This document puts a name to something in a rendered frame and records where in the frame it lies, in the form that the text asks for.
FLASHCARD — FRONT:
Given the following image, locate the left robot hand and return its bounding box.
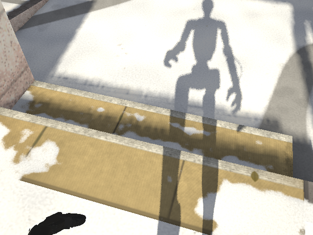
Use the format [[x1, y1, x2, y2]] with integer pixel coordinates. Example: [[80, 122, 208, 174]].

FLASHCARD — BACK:
[[27, 211, 86, 235]]

